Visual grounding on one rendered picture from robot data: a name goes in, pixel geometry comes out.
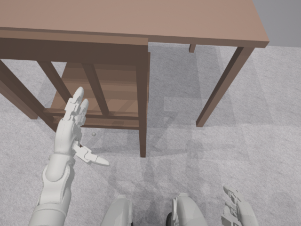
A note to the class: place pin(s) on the chair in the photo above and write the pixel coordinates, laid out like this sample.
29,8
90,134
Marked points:
114,72

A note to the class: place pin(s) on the robot right hand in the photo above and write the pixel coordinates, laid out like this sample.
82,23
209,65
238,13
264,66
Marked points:
242,214

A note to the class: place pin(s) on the table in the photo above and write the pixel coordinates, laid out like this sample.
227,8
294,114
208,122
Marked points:
233,23

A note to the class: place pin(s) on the robot left hand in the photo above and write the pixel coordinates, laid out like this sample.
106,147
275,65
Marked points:
68,130

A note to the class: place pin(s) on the robot left thigh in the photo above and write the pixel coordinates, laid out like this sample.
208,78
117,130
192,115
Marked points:
119,213

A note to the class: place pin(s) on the robot left forearm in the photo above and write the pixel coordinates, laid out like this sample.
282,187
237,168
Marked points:
53,203

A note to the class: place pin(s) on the right robot shin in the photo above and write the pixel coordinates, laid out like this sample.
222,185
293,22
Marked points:
172,221

